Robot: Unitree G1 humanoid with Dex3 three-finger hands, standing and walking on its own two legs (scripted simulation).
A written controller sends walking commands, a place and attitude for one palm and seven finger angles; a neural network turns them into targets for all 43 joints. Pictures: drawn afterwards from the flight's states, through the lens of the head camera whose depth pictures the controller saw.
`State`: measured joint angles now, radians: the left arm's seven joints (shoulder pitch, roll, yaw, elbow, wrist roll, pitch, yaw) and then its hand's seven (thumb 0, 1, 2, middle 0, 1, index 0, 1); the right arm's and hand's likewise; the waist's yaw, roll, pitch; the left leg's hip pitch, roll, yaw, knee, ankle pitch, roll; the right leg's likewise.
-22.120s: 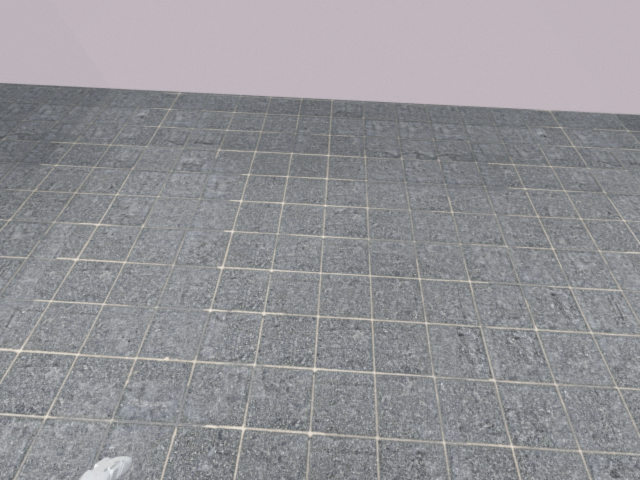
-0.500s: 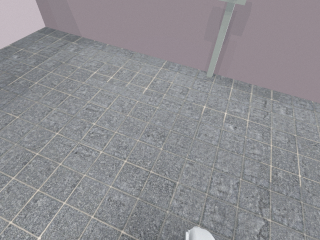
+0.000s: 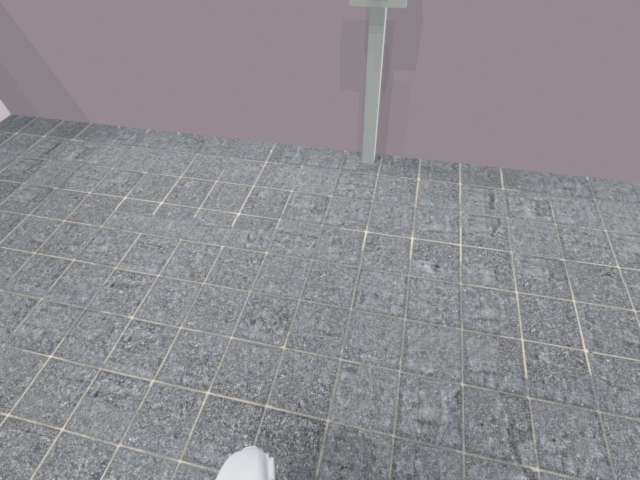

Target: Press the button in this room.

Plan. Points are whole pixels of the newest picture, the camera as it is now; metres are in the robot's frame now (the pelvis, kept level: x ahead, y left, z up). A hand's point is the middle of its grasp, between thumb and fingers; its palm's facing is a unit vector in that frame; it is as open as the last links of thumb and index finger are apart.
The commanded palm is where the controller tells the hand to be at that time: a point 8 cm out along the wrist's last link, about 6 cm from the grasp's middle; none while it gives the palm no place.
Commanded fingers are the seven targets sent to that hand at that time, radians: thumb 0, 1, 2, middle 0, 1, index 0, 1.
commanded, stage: turn or walk to find it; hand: left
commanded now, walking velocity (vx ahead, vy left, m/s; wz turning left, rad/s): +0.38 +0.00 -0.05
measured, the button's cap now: out of the picture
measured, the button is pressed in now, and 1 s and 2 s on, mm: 0 0 0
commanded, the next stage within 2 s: stand and wait in 0.74 s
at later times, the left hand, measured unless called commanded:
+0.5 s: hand (191, 444) +0.21 +0.23 -0.18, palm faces +0.02 -0.99 -0.17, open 7.4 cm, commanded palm none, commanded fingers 0.00 0.90 0.90 -0.20 -0.30 -0.20 -0.30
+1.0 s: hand (262, 288) +0.49 +0.15 -0.16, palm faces -0.02 -0.97 -0.25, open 7.1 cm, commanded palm none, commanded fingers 0.00 0.90 0.90 -0.20 -0.30 -0.20 -0.30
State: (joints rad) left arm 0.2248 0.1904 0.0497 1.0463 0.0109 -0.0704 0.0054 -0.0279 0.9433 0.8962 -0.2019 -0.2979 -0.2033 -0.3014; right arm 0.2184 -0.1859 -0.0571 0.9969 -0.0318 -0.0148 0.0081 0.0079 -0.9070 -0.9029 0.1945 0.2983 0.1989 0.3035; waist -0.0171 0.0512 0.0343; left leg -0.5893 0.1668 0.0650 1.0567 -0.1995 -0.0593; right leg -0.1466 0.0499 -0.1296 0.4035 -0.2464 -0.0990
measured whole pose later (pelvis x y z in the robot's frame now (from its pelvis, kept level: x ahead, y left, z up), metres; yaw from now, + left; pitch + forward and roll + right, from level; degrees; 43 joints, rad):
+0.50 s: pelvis +0.22 +0.05 +0.00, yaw -3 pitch -3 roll +1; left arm 0.31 0.16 0.05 1.12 0.03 -0.02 -0.01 0.01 0.91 0.90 -0.20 -0.30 -0.20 -0.30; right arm 0.25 -0.18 -0.05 1.05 -0.02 -0.08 -0.02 -0.01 -0.94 -0.90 0.20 0.30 0.20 0.30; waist 0.02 -0.02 0.07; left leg -0.17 0.04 0.21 0.49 -0.27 0.04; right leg -0.52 -0.11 -0.05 1.19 -0.31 0.00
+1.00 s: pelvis +0.40 -0.04 +0.00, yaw -4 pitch -2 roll +1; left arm 0.17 0.16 0.04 1.04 0.01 -0.06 0.02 -0.03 0.96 0.90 -0.20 -0.30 -0.20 -0.30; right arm 0.24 -0.18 -0.05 1.06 -0.02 -0.01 -0.01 0.01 -0.91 -0.90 0.19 0.30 0.20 0.30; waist -0.02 0.05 0.07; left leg -0.47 0.12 0.08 0.99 -0.33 -0.05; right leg -0.24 -0.05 -0.19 0.47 -0.21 -0.06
